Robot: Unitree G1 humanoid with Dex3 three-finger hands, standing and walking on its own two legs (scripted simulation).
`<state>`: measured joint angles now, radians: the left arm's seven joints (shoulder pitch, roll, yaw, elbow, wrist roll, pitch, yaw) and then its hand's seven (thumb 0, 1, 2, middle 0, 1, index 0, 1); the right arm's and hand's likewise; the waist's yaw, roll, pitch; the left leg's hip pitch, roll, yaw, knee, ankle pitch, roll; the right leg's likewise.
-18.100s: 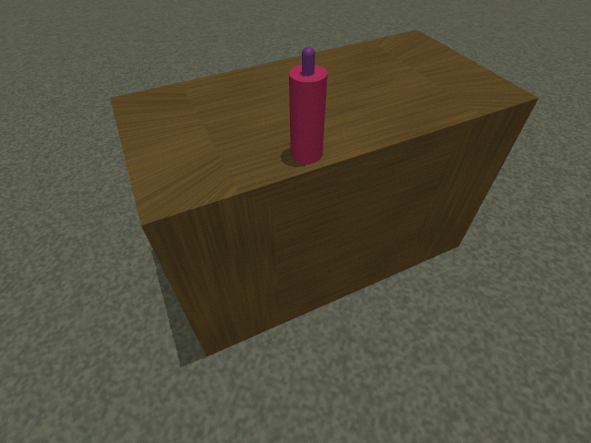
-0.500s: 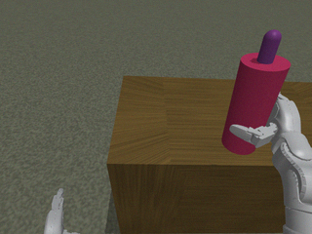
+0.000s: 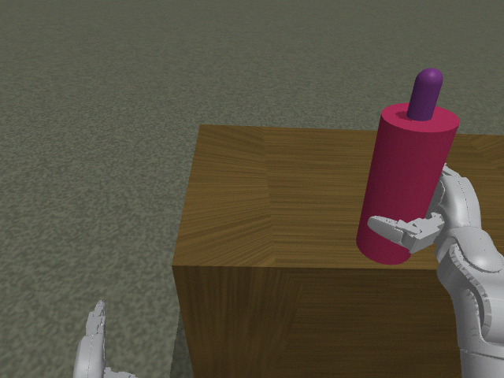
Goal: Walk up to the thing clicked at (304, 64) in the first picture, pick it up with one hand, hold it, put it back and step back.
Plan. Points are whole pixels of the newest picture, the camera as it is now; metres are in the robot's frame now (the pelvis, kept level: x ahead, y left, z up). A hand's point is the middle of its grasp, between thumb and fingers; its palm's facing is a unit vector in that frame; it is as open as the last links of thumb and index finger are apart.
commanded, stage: hold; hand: right
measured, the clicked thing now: (402, 173) +0.31 -0.15 +0.24
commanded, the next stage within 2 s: crouch in 0.66 s
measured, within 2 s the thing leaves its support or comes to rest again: neither
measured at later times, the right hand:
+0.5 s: hand (402, 191) +0.31 -0.17 +0.21, palm faces +0.15 +0.99 -0.05, open 11.2 cm
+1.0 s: hand (395, 198) +0.32 -0.17 +0.18, palm faces +0.16 +0.99 -0.03, open 11.2 cm
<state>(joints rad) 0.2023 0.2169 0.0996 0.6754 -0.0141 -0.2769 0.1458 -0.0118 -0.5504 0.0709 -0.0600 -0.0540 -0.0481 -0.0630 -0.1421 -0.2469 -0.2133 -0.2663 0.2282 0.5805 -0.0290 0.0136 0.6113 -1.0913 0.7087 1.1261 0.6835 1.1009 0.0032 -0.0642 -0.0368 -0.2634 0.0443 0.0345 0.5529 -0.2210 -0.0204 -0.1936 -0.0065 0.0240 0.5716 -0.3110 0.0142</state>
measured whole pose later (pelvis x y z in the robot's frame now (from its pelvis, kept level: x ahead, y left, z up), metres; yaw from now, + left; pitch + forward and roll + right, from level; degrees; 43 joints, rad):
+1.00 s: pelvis -0.01 +0.00 +0.00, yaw +0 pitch -3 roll +0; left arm 0.17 0.20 0.08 0.75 0.00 -0.28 0.15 -0.01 -0.53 0.06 -0.06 -0.05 -0.05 -0.05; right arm -0.23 -0.24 -0.23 -0.13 0.23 0.55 -0.03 0.01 0.61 -1.09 0.71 1.13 0.68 1.10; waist 0.00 -0.06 -0.03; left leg -0.29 0.04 0.04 0.56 -0.22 -0.02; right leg -0.22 -0.01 0.03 0.58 -0.31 0.02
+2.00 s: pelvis +0.01 +0.00 -0.01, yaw +2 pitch +5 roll +0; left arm 0.22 0.22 0.07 0.57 -0.01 -0.19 0.11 -0.01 -0.52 0.05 -0.06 -0.04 -0.05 -0.05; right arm -0.42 -0.33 -0.34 0.59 0.14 -0.07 0.02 0.01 0.61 -1.08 0.72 1.11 0.70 1.08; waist 0.08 0.01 -0.02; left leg -0.48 0.02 0.00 0.62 -0.23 -0.02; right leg -0.40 -0.03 -0.01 0.65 -0.35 0.02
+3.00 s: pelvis -0.01 -0.01 -0.04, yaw +2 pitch +12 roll +1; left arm 0.29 0.22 0.04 0.39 0.02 -0.19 0.08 -0.01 -0.54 0.07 -0.06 -0.04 -0.05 -0.05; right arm -0.58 -0.40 -0.40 0.95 0.12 -0.34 0.09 0.01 0.61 -1.06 0.75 1.06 0.73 1.04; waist 0.12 0.04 -0.09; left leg -0.75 0.03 0.01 0.81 -0.28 -0.03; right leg -0.69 -0.02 0.01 0.90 -0.42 0.00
